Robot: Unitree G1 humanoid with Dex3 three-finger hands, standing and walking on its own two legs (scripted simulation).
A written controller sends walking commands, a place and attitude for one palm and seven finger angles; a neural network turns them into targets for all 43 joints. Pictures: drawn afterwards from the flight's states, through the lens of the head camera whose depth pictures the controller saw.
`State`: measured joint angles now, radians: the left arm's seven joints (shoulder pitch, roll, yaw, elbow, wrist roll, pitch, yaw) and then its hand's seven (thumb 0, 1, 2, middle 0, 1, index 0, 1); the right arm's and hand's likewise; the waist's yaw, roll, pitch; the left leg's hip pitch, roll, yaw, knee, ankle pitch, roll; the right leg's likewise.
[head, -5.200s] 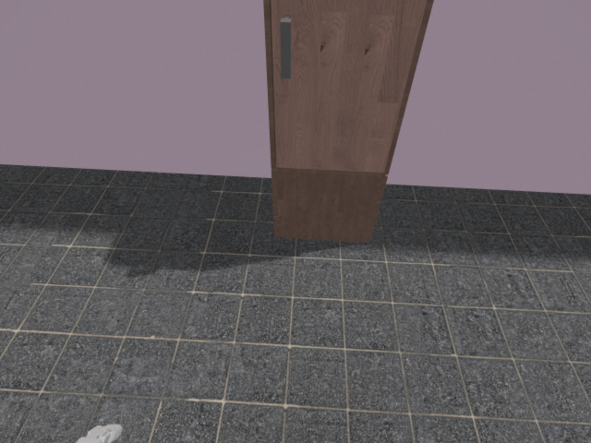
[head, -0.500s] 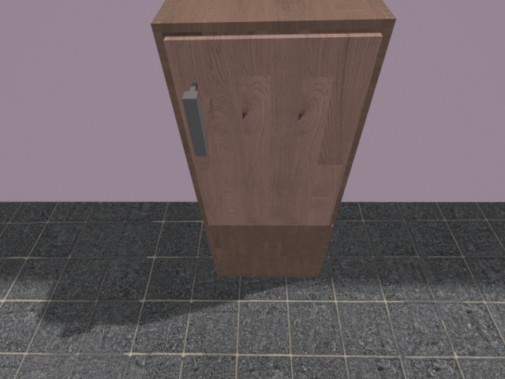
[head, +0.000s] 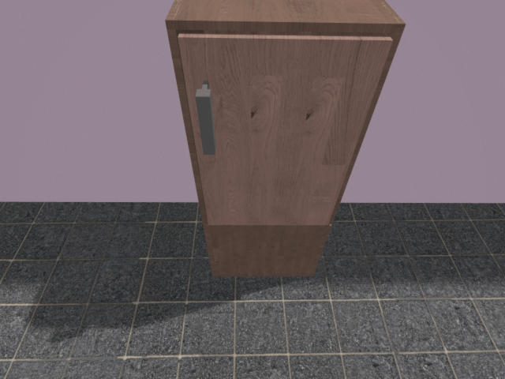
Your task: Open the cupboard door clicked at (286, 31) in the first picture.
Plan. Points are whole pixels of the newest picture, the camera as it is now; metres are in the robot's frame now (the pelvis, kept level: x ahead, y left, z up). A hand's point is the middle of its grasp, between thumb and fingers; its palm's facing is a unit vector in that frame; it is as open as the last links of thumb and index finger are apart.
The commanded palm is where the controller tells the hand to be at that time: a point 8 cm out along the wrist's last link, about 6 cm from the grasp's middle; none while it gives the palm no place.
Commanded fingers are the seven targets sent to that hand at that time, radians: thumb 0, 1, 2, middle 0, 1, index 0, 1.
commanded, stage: look again from close up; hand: left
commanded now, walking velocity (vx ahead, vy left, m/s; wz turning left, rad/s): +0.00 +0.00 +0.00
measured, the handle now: (207, 118) +0.59 +0.15 +0.09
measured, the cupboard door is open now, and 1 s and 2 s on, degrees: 0 0 0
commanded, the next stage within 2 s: shuffle to correct the standing spot in 0.54 s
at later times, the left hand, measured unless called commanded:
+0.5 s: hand out of the picture +0.02 +0.17 -0.17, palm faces +0.05 -0.97 -0.24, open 7.4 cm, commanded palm none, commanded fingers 0.00 0.90 0.90 -0.20 -0.30 -0.20 -0.30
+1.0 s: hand out of the picture -0.02 +0.12 -0.18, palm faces +0.08 -0.98 -0.19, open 7.4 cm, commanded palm none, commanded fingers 0.00 0.90 0.90 -0.20 -0.30 -0.20 -0.30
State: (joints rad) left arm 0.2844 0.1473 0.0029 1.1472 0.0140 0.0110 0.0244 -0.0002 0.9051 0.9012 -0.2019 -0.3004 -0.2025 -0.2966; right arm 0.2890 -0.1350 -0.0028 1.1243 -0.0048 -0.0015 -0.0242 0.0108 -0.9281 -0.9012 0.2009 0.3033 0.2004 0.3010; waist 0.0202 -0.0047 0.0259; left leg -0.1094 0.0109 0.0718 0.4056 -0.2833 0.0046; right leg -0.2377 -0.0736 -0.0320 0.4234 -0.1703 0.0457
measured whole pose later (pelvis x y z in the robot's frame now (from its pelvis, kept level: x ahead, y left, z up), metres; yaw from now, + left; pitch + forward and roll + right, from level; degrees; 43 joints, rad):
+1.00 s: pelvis +0.02 -0.05 -0.01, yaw +2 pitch +0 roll +0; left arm 0.38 0.15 0.04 1.07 0.03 0.00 0.00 0.00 0.90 0.90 -0.20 -0.30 -0.20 -0.30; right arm 0.40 -0.14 -0.01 1.08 -0.03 0.00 -0.02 0.00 -0.91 -0.90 0.20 0.30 0.20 0.30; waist 0.00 0.01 0.00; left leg -0.18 0.09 0.02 0.57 -0.39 -0.02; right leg -0.30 -0.01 -0.09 0.60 -0.30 -0.04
